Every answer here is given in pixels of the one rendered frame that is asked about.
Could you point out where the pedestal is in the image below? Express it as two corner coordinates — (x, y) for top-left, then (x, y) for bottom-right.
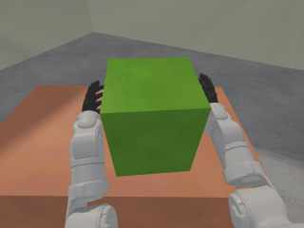
(0, 85), (270, 228)

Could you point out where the carton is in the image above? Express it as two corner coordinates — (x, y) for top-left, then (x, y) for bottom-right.
(100, 57), (212, 177)

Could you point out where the robot right upper arm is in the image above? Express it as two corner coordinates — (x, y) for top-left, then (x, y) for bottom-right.
(228, 184), (304, 228)

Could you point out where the robot right forearm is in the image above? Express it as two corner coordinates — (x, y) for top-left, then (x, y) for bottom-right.
(203, 103), (289, 219)

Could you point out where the robot left hand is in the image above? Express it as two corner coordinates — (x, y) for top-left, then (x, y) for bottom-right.
(82, 81), (105, 114)

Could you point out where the robot right hand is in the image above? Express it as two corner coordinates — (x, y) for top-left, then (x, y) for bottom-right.
(198, 73), (219, 104)

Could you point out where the robot left upper arm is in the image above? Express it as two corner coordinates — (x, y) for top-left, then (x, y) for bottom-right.
(66, 203), (119, 228)

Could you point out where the robot left forearm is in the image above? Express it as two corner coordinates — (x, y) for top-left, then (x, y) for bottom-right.
(65, 110), (109, 228)

